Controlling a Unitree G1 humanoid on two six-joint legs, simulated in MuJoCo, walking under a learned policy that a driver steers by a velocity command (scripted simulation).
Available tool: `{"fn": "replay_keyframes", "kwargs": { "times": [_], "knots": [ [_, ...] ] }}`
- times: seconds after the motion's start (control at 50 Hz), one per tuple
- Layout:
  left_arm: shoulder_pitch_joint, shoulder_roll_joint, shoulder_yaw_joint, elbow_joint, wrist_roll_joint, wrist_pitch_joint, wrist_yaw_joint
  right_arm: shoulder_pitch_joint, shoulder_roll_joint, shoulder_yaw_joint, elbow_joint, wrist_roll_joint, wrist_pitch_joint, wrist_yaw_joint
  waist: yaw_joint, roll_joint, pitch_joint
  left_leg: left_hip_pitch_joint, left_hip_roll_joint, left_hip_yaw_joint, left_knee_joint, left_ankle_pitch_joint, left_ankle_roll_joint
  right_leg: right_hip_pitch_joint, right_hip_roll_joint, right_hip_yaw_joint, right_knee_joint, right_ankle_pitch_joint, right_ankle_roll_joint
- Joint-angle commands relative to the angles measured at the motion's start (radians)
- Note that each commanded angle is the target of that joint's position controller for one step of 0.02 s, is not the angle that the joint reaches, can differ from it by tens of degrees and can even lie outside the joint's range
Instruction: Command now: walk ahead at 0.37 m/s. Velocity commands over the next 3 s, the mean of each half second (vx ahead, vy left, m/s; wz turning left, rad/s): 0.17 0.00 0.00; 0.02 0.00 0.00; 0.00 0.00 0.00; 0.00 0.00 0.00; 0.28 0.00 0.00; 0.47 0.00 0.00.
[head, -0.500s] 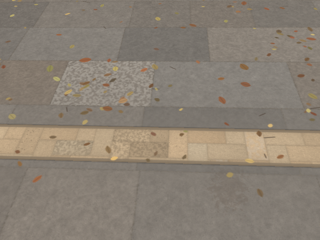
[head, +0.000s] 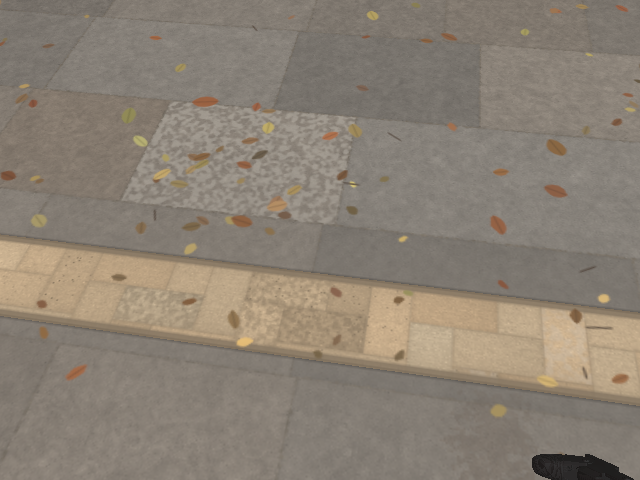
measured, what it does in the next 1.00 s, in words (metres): walks ahead: left foot, then right foot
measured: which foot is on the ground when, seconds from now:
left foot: up 0.00-0.04, down 0.06-1.00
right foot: down 0.00-0.06, up 0.08-0.44, down 0.46-1.00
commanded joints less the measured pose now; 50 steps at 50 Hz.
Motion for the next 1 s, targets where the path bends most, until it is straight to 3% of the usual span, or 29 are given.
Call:
{"fn": "replay_keyframes", "kwargs": {
  "times": [0.02, 0.04, 0.06, 0.08, 0.1, 0.12, 0.14, 0.16, 0.18, 0.22, 0.26, 0.3, 0.34, 0.4, 0.44, 0.46, 0.48, 0.5, 0.52, 0.54, 0.64, 0.74, 1.0],
  "knots": [
    [0.006, 0.183, 0.037, -0.029, 0.005, 0.013, 0.007, -0.017, -0.108, -0.028, -0.065, -0.008, -0.026, 0.011, -0.097, -0.155, 0.038, 0.14, -0.068, 0.039, -0.029, -0.052, 0.043, -0.049, -0.258, 0.067, 0.145, 0.911, -0.102],
    [-0.022, 0.189, 0.038, -0.035, 0.008, 0.019, 0.005, 0.151, -0.143, -0.048, -0.014, -0.01, -0.028, 0.006, -0.179, -0.179, -0.056, 0.345, -0.095, 0.041, -0.046, -0.003, 0.071, -0.078, -0.231, 0.059, 0.312, 1.038, -0.077],
    [-0.039, 0.173, 0.03, -0.047, 0.01, 0.014, -0.001, 0.298, -0.192, -0.066, 0.031, -0.017, -0.024, -0.005, -0.241, -0.165, -0.141, 0.599, -0.023, -0.023, -0.053, 0.171, 0.103, -0.221, -0.183, 0.06, 0.517, 0.919, -0.041],
    [0.016, 0.079, 0.005, -0.067, 0.033, 0.003, -0.009, 0.407, -0.282, -0.076, 0.065, -0.046, -0.016, -0.016, -0.197, 0.12, -0.291, 0.933, 0.239, -0.273, 0.031, 0.619, 0.188, -0.511, -0.017, -0.003, 0.931, 0.153, 0.026],
    [0.14, 0.003, -0.017, -0.034, -0.005, -0.016, -0.012, 0.43, -0.236, -0.052, 0.072, -0.056, -0.013, -0.009, -0.164, 0.237, -0.493, 1.092, 0.406, -0.586, -0.075, 0.755, 0.351, -0.681, 0.084, 0.165, 1.235, -0.295, 0.056],
    [0.08, 0.107, 0.01, -0.033, -0.021, -0.025, -0.01, 0.357, -0.186, -0.044, 0.058, -0.038, -0.006, -0.004, -0.167, 0.095, -0.418, 0.935, 0.338, -0.456, -0.094, 0.675, 0.306, -0.678, 0.014, 0.236, 1.265, -0.259, 0.039],
    [-0.033, 0.13, 0.018, -0.071, -0.034, -0.024, -0.005, 0.25, -0.137, -0.028, 0.039, -0.029, -0.008, -0.007, -0.141, 0.049, -0.257, 0.78, 0.28, -0.313, -0.127, 0.623, 0.26, -0.727, -0.037, 0.179, 1.199, -0.214, 0.037],
    [-0.079, 0.134, 0.026, -0.078, -0.022, -0.017, 0.006, 0.192, -0.114, -0.018, 0.034, -0.031, -0.019, -0.005, -0.109, -0.02, -0.186, 0.642, 0.232, -0.244, -0.18, 0.539, 0.224, -0.704, -0.078, 0.151, 1.132, -0.147, 0.038],
    [-0.084, 0.135, 0.036, -0.08, -0.009, -0.003, 0.016, 0.159, -0.087, -0.009, 0.034, -0.03, -0.023, -0.006, -0.083, -0.023, -0.153, 0.549, 0.211, -0.213, -0.218, 0.485, 0.212, -0.666, -0.106, 0.141, 1.088, -0.106, 0.036],
    [-0.045, 0.081, 0.033, -0.078, -0.001, 0.027, 0.023, 0.156, -0.081, -0.005, 0.055, -0.048, -0.02, -0.008, -0.04, 0.005, -0.124, 0.397, 0.182, -0.158, -0.271, 0.45, 0.213, -0.547, -0.126, 0.138, 0.996, -0.05, 0.036],
    [-0.06, 0.052, 0.026, -0.094, 0.0, 0.047, 0.033, 0.133, -0.091, -0.003, 0.062, -0.06, -0.016, -0.018, -0.013, 0.038, -0.107, 0.323, 0.158, -0.098, -0.288, 0.459, 0.211, -0.506, -0.133, 0.121, 0.811, -0.031, 0.046],
    [-0.123, 0.072, 0.025, -0.115, 0.008, 0.059, 0.038, 0.128, -0.114, -0.006, 0.062, -0.063, -0.004, -0.032, -0.026, 0.065, -0.132, 0.318, 0.146, -0.076, -0.288, 0.418, 0.199, -0.458, -0.123, 0.101, 0.66, 0.034, 0.051],
    [-0.154, 0.101, 0.032, -0.12, 0.008, 0.076, 0.034, 0.147, -0.138, -0.01, 0.068, -0.052, 0.011, -0.042, -0.038, 0.065, -0.152, 0.324, 0.152, -0.089, -0.308, 0.229, 0.186, -0.418, -0.116, 0.093, 0.587, 0.123, 0.051],
    [-0.208, 0.111, 0.037, -0.125, 0.011, 0.089, 0.03, 0.151, -0.124, -0.003, 0.077, -0.035, 0.031, -0.05, -0.041, 0.049, -0.089, 0.282, 0.13, -0.109, -0.321, -0.162, 0.144, -0.365, -0.1, 0.075, 0.445, 0.187, 0.033],
    [-0.232, 0.124, 0.039, -0.128, 0.029, 0.086, 0.029, 0.193, -0.087, 0.01, 0.097, -0.026, 0.037, -0.051, -0.041, 0.012, -0.036, 0.264, 0.078, -0.111, -0.289, -0.354, 0.073, -0.313, -0.108, 0.087, 0.287, 0.275, 0.007],
    [-0.234, 0.156, 0.042, -0.134, 0.032, 0.081, 0.031, 0.229, -0.074, 0.014, 0.105, -0.033, 0.037, -0.052, -0.065, -0.034, -0.023, 0.257, 0.039, -0.094, -0.24, -0.401, 0.032, -0.294, -0.159, 0.139, 0.25, 0.367, -0.011],
    [-0.267, 0.224, 0.055, -0.136, 0.017, 0.079, 0.035, 0.311, -0.079, 0.006, 0.113, -0.038, 0.038, -0.053, -0.143, -0.152, -0.008, 0.254, -0.038, -0.037, -0.218, -0.409, 0.001, -0.323, -0.182, 0.166, 0.267, 0.37, -0.048],
    [-0.278, 0.176, 0.05, -0.121, 0.009, 0.076, 0.028, 0.303, -0.07, 0.009, 0.116, -0.042, 0.045, -0.059, -0.132, -0.191, -0.014, 0.348, -0.055, 0.0, -0.202, -0.357, -0.016, -0.412, -0.158, 0.159, 0.236, 0.203, -0.051],
    [-0.283, 0.134, 0.042, -0.118, 0.011, 0.072, 0.022, 0.278, -0.087, 0.005, 0.115, -0.038, 0.053, -0.063, -0.115, -0.163, 0.0, 0.385, -0.05, 0.001, -0.182, -0.319, -0.022, -0.445, -0.135, 0.145, 0.222, 0.152, -0.031],
    [-0.294, 0.128, 0.039, -0.115, 0.016, 0.067, 0.02, 0.268, -0.086, 0.004, 0.116, -0.032, 0.059, -0.068, -0.113, -0.144, -0.007, 0.403, -0.041, -0.003, -0.17, -0.287, -0.018, -0.446, -0.124, 0.134, 0.224, 0.182, -0.013],
    [-0.271, 0.131, 0.038, -0.089, 0.008, 0.054, 0.019, 0.26, -0.092, 0.001, 0.124, -0.029, 0.066, -0.068, -0.095, -0.087, -0.063, 0.433, -0.021, -0.013, -0.137, -0.124, -0.013, -0.35, -0.104, 0.109, 0.285, 0.401, -0.015],
    [-0.276, 0.133, 0.037, -0.075, 0.006, 0.062, 0.021, 0.263, -0.09, -0.001, 0.14, -0.025, 0.074, -0.069, -0.091, -0.049, -0.068, 0.457, -0.016, -0.012, -0.117, -0.058, -0.02, -0.333, -0.095, 0.098, 0.304, 0.452, -0.021],
    [-0.293, 0.119, 0.033, -0.048, 0.007, 0.084, 0.024, 0.282, -0.09, 0.0, 0.178, -0.026, 0.084, -0.077, -0.09, -0.034, -0.02, 0.453, -0.007, -0.016, -0.129, -0.088, -0.03, -0.329, -0.073, 0.079, 0.288, 0.387, -0.013]
  ]
}}
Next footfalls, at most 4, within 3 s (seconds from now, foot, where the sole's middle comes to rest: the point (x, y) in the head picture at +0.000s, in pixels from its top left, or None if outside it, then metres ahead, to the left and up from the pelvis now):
0.06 left None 0.24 0.12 -0.77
0.46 right None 0.27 -0.11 -0.77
2.36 right None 0.35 -0.15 -0.77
2.86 left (337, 358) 0.73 0.08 -0.77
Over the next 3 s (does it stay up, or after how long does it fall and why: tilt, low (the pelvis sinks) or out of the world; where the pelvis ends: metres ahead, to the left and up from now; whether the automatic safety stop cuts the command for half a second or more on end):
stays up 0.62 -0.01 0.00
